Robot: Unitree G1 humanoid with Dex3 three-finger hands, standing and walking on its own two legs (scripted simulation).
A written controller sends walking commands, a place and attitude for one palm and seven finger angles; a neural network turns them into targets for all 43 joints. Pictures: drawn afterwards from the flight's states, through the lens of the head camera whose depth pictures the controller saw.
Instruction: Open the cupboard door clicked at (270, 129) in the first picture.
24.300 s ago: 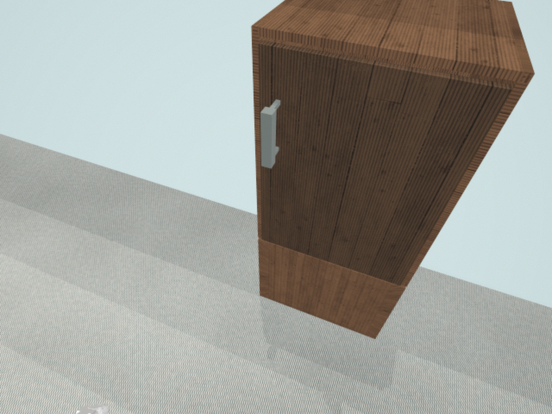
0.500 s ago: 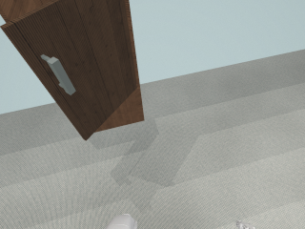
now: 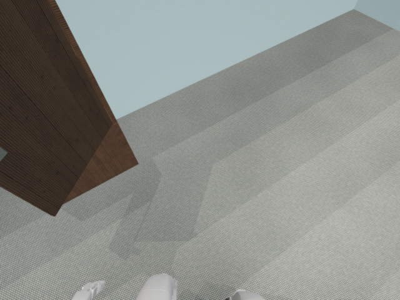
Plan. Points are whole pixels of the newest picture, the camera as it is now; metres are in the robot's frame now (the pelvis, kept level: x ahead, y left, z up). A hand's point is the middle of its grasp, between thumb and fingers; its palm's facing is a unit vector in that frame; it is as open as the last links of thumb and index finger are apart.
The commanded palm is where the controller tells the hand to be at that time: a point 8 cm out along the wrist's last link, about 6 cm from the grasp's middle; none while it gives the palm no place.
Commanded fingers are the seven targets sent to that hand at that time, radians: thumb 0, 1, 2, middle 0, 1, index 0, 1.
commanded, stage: walk to a spot facing it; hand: left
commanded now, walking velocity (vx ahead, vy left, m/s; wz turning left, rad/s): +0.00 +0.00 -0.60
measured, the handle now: out of the picture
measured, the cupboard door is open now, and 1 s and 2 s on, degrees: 41 41 41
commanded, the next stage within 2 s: turn to face it in 1.72 s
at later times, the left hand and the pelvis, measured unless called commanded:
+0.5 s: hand (137, 267) +0.19 +0.17 -0.15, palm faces -0.26 -0.94 -0.23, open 7.4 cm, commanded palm none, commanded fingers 0.00 0.90 0.90 -0.20 -0.30 -0.20 -0.30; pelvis +0.03 -0.01 +0.00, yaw -17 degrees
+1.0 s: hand (179, 220) +0.30 +0.08 -0.16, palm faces -0.55 -0.82 -0.16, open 7.4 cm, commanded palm none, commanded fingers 0.00 0.90 0.90 -0.20 -0.30 -0.20 -0.30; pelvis +0.14 -0.05 +0.01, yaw -36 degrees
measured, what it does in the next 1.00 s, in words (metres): walks ahead, turning right: left foot, then right foot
